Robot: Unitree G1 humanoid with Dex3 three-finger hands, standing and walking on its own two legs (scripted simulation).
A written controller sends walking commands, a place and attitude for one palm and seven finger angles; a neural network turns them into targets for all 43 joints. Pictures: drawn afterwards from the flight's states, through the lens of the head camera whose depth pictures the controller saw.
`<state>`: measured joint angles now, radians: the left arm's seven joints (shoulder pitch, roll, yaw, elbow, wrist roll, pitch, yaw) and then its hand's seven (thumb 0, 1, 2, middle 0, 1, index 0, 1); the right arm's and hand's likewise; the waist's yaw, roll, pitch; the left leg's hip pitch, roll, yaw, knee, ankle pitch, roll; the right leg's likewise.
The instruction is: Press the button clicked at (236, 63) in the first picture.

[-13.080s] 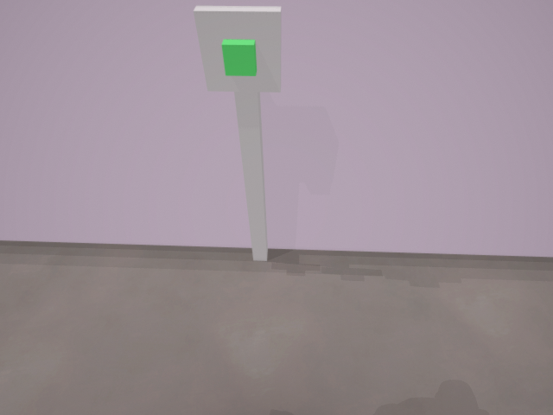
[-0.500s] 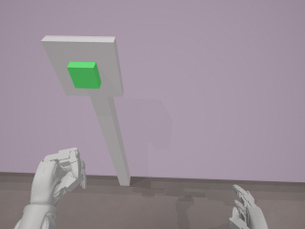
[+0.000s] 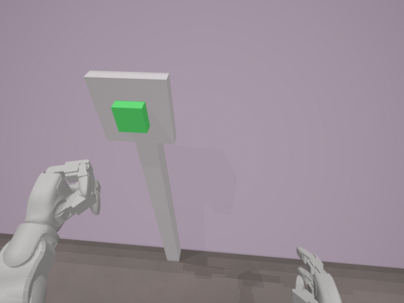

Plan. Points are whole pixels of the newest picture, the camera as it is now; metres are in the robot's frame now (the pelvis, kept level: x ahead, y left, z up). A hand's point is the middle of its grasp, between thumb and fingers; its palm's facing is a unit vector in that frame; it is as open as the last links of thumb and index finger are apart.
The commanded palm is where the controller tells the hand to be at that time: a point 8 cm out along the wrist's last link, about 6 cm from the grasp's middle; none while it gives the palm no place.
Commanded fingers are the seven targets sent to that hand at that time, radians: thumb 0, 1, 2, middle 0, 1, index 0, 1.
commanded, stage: raise the hand and make a fist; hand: left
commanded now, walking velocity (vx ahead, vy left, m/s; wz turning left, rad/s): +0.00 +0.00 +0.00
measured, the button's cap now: (132, 116) +0.47 +0.22 +0.15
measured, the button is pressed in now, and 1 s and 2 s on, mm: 0 0 0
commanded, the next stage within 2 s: aim a knuckle at the button in 0.36 s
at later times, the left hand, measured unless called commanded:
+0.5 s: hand (99, 208) +0.22 +0.20 +0.14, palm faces +0.08 -0.99 -0.07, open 3.1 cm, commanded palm +0.19 +0.24 +0.15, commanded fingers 0.00 0.90 0.90 -1.30 -1.50 -1.30 -1.50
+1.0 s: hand (117, 175) +0.30 +0.20 +0.13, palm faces +0.07 -1.00 -0.04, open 3.1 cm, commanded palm +0.27 +0.25 +0.13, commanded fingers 0.00 0.90 0.90 -1.30 -1.50 -1.30 -1.50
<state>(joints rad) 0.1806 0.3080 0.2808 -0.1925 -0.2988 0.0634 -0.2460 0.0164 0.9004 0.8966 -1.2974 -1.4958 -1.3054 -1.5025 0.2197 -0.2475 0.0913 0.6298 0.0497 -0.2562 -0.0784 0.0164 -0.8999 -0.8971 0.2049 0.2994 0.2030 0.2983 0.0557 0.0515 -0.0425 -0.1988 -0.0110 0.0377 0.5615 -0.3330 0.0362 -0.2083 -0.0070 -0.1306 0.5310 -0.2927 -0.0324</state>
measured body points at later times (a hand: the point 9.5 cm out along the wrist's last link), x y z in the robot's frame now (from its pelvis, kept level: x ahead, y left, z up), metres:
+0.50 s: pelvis -0.02 -0.01 +0.00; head -0.05 -0.03 +0.45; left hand +0.21 +0.25 +0.15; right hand +0.17 -0.23 -0.06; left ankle -0.02 +0.09 -0.73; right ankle +0.00 -0.10 -0.73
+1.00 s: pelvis -0.01 -0.01 +0.00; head -0.02 -0.03 +0.45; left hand +0.29 +0.25 +0.14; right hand +0.16 -0.25 -0.08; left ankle -0.02 +0.09 -0.73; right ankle +0.00 -0.10 -0.73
